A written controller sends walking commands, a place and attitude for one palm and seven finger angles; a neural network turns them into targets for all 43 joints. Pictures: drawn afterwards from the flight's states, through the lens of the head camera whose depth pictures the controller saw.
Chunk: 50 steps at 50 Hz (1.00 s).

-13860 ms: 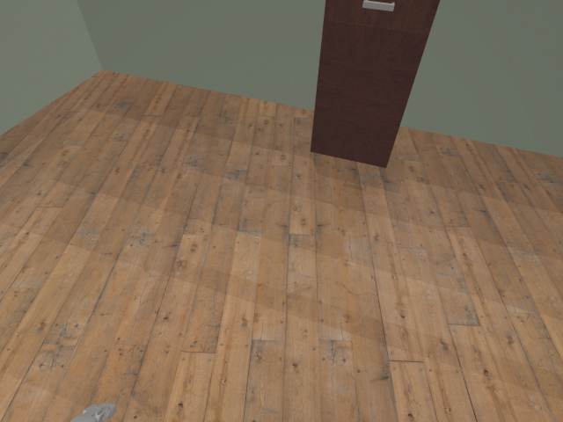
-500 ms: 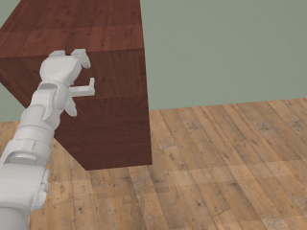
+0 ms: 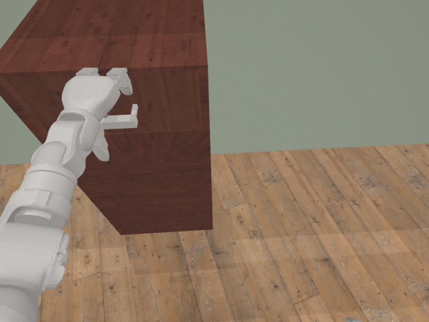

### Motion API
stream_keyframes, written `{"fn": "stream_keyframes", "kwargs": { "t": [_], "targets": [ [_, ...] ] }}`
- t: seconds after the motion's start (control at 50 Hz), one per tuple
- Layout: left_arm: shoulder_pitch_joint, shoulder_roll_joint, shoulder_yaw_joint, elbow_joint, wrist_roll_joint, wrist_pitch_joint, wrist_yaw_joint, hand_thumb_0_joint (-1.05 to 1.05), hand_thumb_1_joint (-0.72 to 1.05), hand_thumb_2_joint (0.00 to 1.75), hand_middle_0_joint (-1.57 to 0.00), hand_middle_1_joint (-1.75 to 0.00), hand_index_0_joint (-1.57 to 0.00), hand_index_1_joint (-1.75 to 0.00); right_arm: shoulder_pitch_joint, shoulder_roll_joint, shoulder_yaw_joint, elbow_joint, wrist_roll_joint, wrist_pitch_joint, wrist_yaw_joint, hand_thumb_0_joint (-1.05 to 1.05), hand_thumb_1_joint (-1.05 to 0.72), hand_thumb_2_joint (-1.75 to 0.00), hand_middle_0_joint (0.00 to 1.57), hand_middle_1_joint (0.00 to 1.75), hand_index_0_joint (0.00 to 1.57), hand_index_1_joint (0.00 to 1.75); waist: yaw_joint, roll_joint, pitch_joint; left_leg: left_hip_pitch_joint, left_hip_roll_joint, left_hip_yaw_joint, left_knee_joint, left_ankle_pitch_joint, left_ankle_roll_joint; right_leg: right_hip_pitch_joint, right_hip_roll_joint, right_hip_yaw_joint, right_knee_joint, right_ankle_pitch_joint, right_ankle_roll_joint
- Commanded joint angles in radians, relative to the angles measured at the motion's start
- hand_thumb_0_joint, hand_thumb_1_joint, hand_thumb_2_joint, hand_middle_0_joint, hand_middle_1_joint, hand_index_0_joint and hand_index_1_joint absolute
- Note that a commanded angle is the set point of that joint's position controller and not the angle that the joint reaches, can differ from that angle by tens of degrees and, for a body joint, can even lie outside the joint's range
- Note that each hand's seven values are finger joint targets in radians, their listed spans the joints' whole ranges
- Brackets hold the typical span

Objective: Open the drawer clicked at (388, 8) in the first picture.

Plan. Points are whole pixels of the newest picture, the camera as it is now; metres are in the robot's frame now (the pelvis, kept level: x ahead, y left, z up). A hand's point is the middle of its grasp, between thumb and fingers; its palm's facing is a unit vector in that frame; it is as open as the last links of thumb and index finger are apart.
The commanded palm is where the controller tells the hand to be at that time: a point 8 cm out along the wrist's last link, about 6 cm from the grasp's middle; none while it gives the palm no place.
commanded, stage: move the hooked fingers above the handle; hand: left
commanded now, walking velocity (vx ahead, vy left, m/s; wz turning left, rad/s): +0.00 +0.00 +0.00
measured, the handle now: (110, 115) +0.53 +0.24 +0.05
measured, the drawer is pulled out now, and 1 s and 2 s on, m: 0.00 0.00 0.00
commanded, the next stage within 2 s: none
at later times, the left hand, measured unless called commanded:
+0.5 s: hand (105, 113) +0.48 +0.22 +0.11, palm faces +0.04 -0.02 -1.00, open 13.8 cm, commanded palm +0.48 +0.25 +0.17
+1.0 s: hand (92, 117) +0.48 +0.25 +0.10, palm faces -0.10 +0.03 -0.99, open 13.8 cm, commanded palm +0.47 +0.26 +0.16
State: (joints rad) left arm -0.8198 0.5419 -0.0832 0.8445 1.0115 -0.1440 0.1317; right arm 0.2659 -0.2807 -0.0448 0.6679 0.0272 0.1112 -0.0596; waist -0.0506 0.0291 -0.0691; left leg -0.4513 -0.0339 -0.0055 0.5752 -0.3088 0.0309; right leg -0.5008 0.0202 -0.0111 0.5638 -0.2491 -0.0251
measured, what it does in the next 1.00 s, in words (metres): stands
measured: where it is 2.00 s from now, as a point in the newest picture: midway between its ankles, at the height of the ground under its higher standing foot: outside the picture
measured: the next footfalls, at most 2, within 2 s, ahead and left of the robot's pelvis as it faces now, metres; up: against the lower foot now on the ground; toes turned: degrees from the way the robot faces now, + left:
none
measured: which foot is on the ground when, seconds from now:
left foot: down 0.00-1.00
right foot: down 0.00-1.00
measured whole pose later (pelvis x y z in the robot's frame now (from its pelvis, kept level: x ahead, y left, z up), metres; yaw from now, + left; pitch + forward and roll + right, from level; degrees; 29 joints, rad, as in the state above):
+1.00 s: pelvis -0.01 -0.01 +0.00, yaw -2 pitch +13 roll +0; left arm -0.90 0.66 0.00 1.05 1.05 -0.10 0.07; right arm 0.31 -0.28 -0.01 0.63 0.05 0.11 -0.10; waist -0.10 0.04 -0.06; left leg -0.51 -0.01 0.02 0.60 -0.31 0.02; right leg -0.57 0.04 0.01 0.59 -0.23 -0.03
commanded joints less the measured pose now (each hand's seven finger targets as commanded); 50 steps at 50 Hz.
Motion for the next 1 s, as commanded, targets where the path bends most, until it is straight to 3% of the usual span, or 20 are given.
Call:
{"fn": "stream_keyframes", "kwargs": {
  "t": [0.0,0.02,0.04,0.08,0.12,0.18,0.24,0.28,0.34,0.42,0.48,0.52,0.54,0.64,0.68,0.72,0.82,0.84,0.92,0.98],
  "targets": [
    [-0.506,0.360,0.178,-0.088,0.011,0.092,0.087,0.00,-0.50,0.30,-0.30,-1.20,-0.30,-1.20,0.065,-0.122,-0.027,-0.065,-0.002,-0.018,0.008,0.00,-0.90,-0.90,0.20,0.30,0.20,0.30,0.021,0.059,-0.386,0.088,0.002,0.016,-0.056,0.329,-0.003,0.234,-0.001,0.010,-0.025,0.241,-0.020],
    [-0.468,0.391,0.205,-0.054,0.015,0.112,0.081,0.00,-0.50,0.30,-0.30,-1.20,-0.30,-1.20,0.063,-0.129,-0.027,-0.070,-0.002,-0.012,0.010,0.00,-0.90,-0.90,0.20,0.30,0.20,0.30,0.032,0.024,-0.412,0.076,0.002,0.019,-0.055,0.364,-0.004,0.278,0.000,0.011,-0.022,0.279,-0.020],
    [-0.432,0.374,0.182,-0.030,0.021,0.134,0.068,0.00,-0.50,0.30,-0.30,-1.20,-0.30,-1.20,0.057,-0.127,-0.024,-0.078,-0.001,-0.006,0.012,0.00,-0.90,-0.90,0.20,0.30,0.20,0.30,0.039,0.039,-0.418,0.070,0.003,0.031,-0.055,0.377,-0.004,0.296,-0.004,0.013,-0.015,0.311,-0.017],
    [-0.364,0.345,0.159,-0.001,0.019,0.161,0.027,0.00,-0.50,0.30,-0.30,-1.20,-0.30,-1.20,0.057,-0.133,-0.026,-0.091,0.000,0.002,0.015,0.00,-0.90,-0.90,0.20,0.30,0.20,0.30,0.045,-0.012,-0.420,0.064,0.010,0.043,-0.058,0.398,0.000,0.325,-0.006,0.013,-0.020,0.356,-0.013],
    [-0.313,0.358,0.181,0.006,0.008,0.155,-0.010,0.00,-0.50,0.30,-0.30,-1.20,-0.30,-1.20,0.047,-0.141,-0.024,-0.106,0.008,0.017,0.009,0.00,-0.90,-0.90,0.20,0.30,0.20,0.30,0.048,-0.098,-0.386,0.032,0.009,0.050,-0.068,0.371,0.008,0.357,-0.007,0.019,-0.036,0.357,-0.007],
    [-0.328,0.314,0.125,-0.022,0.007,0.145,-0.041,0.00,-0.50,0.30,-0.30,-1.20,-0.30,-1.20,0.039,-0.147,-0.022,-0.118,0.016,0.019,-0.003,0.00,-0.90,-0.90,0.20,0.30,0.20,0.30,0.022,-0.134,-0.304,0.022,0.011,0.054,-0.085,0.291,0.019,0.309,-0.011,0.023,-0.059,0.300,0.001],
    [-0.377,0.336,0.148,-0.140,0.000,0.060,-0.060,0.00,-0.50,0.30,-0.30,-1.20,-0.30,-1.20,0.055,-0.143,-0.033,-0.129,0.013,0.011,-0.015,0.00,-0.90,-0.90,0.20,0.30,0.20,0.30,0.017,-0.073,-0.365,0.074,0.008,0.042,-0.069,0.314,0.028,0.308,-0.010,0.036,-0.052,0.310,-0.002],
    [-0.450,0.278,0.104,-0.246,-0.006,0.003,-0.055,0.00,-0.50,0.30,-0.30,-1.20,-0.30,-1.20,0.068,-0.129,-0.043,-0.123,0.008,0.001,-0.016,0.00,-0.90,-0.90,0.20,0.30,0.20,0.30,-0.006,0.002,-0.387,0.144,0.009,0.028,-0.051,0.341,0.027,0.244,-0.004,0.034,-0.049,0.292,-0.006],
    [-0.544,0.257,0.090,-0.333,-0.014,-0.053,-0.013,0.00,-0.50,0.30,-0.30,-1.20,-0.30,-1.20,0.094,-0.119,-0.055,-0.096,0.000,-0.013,-0.012,0.00,-0.90,-0.90,0.20,0.30,0.20,0.30,-0.029,0.081,-0.420,0.222,0.013,0.001,-0.024,0.385,0.017,0.164,0.005,0.027,-0.040,0.251,-0.012],
    [-0.582,0.331,0.162,-0.249,-0.015,-0.019,0.072,0.00,-0.50,0.30,-0.30,-1.20,-0.30,-1.20,0.119,-0.128,-0.050,-0.053,-0.006,-0.021,-0.004,0.00,-0.90,-0.90,0.20,0.30,0.20,0.30,-0.027,0.073,-0.424,0.185,0.006,-0.007,-0.018,0.381,0.004,0.155,0.010,0.016,-0.028,0.237,-0.018],
    [-0.559,0.343,0.170,-0.116,0.004,0.069,0.110,0.00,-0.50,0.30,-0.30,-1.20,-0.30,-1.20,0.110,-0.126,-0.038,-0.036,-0.002,-0.018,0.007,0.00,-0.90,-0.90,0.20,0.30,0.20,0.30,-0.016,0.055,-0.407,0.120,0.004,0.002,-0.029,0.367,-0.002,0.178,0.008,0.005,-0.015,0.251,-0.018],
    [-0.528,0.348,0.167,-0.032,0.017,0.132,0.102,0.00,-0.50,0.30,-0.30,-1.20,-0.30,-1.20,0.100,-0.133,-0.033,-0.039,-0.002,-0.011,0.015,0.00,-0.90,-0.90,0.20,0.30,0.20,0.30,-0.002,0.046,-0.408,0.092,0.006,0.011,-0.033,0.393,-0.005,0.210,0.008,0.002,-0.012,0.282,-0.019],
    [-0.522,0.328,0.138,-0.008,0.025,0.157,0.088,0.00,-0.50,0.30,-0.30,-1.20,-0.30,-1.20,0.096,-0.135,-0.031,-0.042,0.002,-0.006,0.015,0.00,-0.90,-0.90,0.20,0.30,0.20,0.30,-0.011,0.027,-0.389,0.083,0.008,0.017,-0.034,0.382,-0.003,0.204,0.006,0.002,-0.013,0.285,-0.014],
    [-0.539,0.377,0.147,0.034,0.046,0.204,0.049,0.00,-0.50,0.30,-0.30,-1.20,-0.30,-1.20,0.077,-0.142,-0.020,-0.062,0.009,0.011,0.001,0.00,-0.90,-0.90,0.20,0.30,0.20,0.30,-0.010,-0.045,-0.372,0.036,0.003,0.033,-0.050,0.319,0.011,0.261,-0.004,0.018,-0.032,0.280,-0.004],
    [-0.506,0.366,0.136,0.055,0.052,0.201,0.028,0.00,-0.50,0.30,-0.30,-1.20,-0.30,-1.20,0.069,-0.141,-0.016,-0.075,0.010,0.013,-0.008,0.00,-0.90,-0.90,0.20,0.30,0.20,0.30,-0.010,-0.074,-0.340,0.022,0.004,0.037,-0.061,0.277,0.014,0.260,-0.007,0.018,-0.042,0.250,-0.002],
    [-0.481,0.404,0.163,0.062,0.038,0.180,0.005,0.00,-0.50,0.30,-0.30,-1.20,-0.30,-1.20,0.062,-0.142,-0.013,-0.092,0.014,0.012,-0.019,0.00,-0.90,-0.90,0.20,0.30,0.20,0.30,-0.004,-0.100,-0.330,-0.003,0.003,0.042,-0.065,0.234,0.019,0.292,-0.014,0.035,-0.058,0.226,0.004],
    [-0.456,0.403,0.147,0.085,0.030,0.121,-0.034,0.00,-0.50,0.30,-0.30,-1.20,-0.30,-1.20,0.065,-0.143,-0.005,-0.116,0.022,-0.003,-0.038,0.00,-0.90,-0.90,0.20,0.30,0.20,0.30,-0.017,-0.093,-0.268,-0.049,0.006,0.048,-0.068,0.130,0.020,0.251,-0.020,0.048,-0.073,0.128,0.010],
    [-0.451,0.440,0.168,0.083,0.036,0.109,-0.032,0.00,-0.50,0.30,-0.30,-1.20,-0.30,-1.20,0.068,-0.144,-0.004,-0.117,0.024,-0.006,-0.040,0.00,-0.90,-0.90,0.20,0.30,0.20,0.30,-0.008,-0.074,-0.265,-0.062,0.005,0.048,-0.066,0.110,0.018,0.242,-0.020,0.052,-0.071,0.104,0.010],
    [-0.509,0.444,0.163,0.038,0.039,0.053,-0.026,0.00,-0.50,0.30,-0.30,-1.20,-0.30,-1.20,0.098,-0.145,-0.014,-0.116,0.020,-0.027,-0.049,0.00,-0.90,-0.90,0.20,0.30,0.20,0.30,-0.038,-0.057,-0.321,-0.061,0.005,0.046,-0.038,0.093,0.023,0.221,-0.020,0.065,-0.064,0.087,0.013],
    [-0.561,0.438,0.167,-0.068,0.027,-0.007,-0.013,0.00,-0.50,0.30,-0.30,-1.20,-0.30,-1.20,0.133,-0.144,-0.031,-0.105,0.011,-0.043,-0.045,0.00,-0.90,-0.90,0.20,0.30,0.20,0.30,-0.039,0.033,-0.437,0.008,0.005,0.038,-0.010,0.167,0.025,0.221,-0.016,0.070,-0.036,0.165,0.008]
  ]
}}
